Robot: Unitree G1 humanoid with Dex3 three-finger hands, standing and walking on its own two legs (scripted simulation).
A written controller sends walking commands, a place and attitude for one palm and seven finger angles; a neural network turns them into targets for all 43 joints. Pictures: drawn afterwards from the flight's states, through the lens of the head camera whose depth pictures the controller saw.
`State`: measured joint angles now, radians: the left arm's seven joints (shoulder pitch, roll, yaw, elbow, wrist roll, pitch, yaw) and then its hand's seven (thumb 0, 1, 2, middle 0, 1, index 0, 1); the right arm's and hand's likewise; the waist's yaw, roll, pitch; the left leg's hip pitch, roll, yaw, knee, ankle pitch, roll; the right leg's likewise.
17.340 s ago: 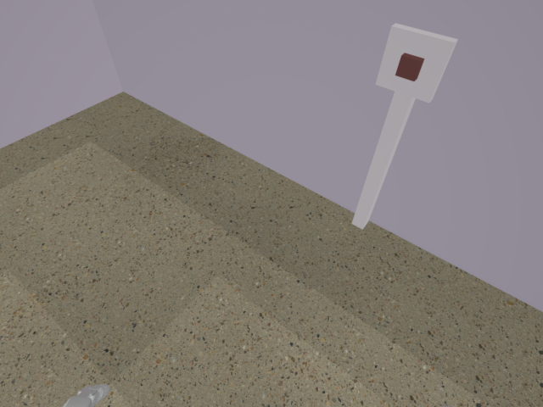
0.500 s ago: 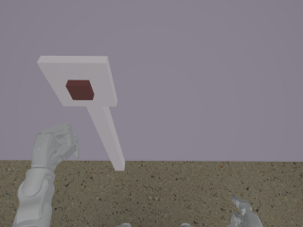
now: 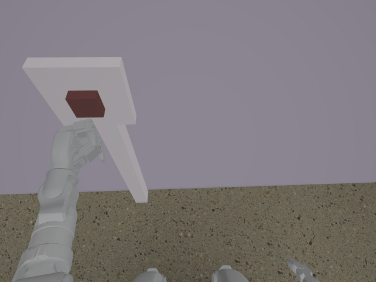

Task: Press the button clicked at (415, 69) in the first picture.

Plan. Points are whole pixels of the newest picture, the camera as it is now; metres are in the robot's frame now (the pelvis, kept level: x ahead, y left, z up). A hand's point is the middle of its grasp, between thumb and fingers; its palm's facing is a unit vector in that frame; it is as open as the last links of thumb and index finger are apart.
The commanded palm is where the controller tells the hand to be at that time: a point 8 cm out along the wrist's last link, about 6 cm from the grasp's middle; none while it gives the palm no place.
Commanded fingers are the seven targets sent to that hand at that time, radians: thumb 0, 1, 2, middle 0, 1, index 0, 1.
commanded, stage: aim a knuckle at the button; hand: left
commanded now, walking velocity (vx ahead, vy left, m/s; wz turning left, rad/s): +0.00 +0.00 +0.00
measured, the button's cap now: (86, 103) +0.47 +0.23 +0.08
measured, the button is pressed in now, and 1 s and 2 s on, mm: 0 0 14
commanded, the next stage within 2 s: press the button with the knuckle in 0.80 s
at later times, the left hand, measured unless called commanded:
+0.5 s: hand (93, 148) +0.37 +0.21 +0.05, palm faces +0.09 -1.00 -0.02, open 3.1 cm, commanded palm +0.34 +0.25 +0.06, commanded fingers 0.00 0.90 0.90 -1.30 -1.50 -1.30 -1.50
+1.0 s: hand (100, 149) +0.37 +0.19 +0.05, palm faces +0.07 -1.00 -0.02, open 3.1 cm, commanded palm +0.35 +0.24 +0.06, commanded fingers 0.00 0.90 0.90 -1.30 -1.50 -1.30 -1.50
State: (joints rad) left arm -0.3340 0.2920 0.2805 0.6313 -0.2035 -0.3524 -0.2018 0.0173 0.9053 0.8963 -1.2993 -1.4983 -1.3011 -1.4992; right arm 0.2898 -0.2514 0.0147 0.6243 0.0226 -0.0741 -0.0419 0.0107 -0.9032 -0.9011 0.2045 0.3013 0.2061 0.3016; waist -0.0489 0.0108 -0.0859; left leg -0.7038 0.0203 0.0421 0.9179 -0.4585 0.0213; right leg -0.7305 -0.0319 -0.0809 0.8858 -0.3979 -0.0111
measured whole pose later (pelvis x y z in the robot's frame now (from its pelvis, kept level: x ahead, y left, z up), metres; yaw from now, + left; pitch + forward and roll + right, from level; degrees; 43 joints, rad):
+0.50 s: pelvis +0.00 +0.00 +0.00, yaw +0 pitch +14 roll -1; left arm -0.30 0.29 0.30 0.63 -0.22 -0.40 -0.21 0.02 0.91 0.90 -1.30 -1.50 -1.30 -1.50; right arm 0.30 -0.25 0.00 0.61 0.03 -0.02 -0.04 0.01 -0.90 -0.90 0.20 0.30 0.21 0.30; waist -0.05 0.01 -0.10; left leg -0.70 0.03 0.04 0.91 -0.46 0.02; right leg -0.72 -0.02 -0.08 0.87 -0.39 -0.01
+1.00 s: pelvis -0.01 +0.00 +0.00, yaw +0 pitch +13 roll -1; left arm -0.35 0.29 0.27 0.68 -0.20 -0.39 -0.20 0.02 0.90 0.90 -1.30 -1.50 -1.30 -1.50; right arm 0.29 -0.25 0.01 0.61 0.03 -0.02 -0.04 0.01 -0.90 -0.90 0.20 0.30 0.21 0.30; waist -0.05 0.02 -0.09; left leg -0.71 0.02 0.04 0.92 -0.45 0.02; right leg -0.73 -0.03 -0.08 0.89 -0.39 -0.02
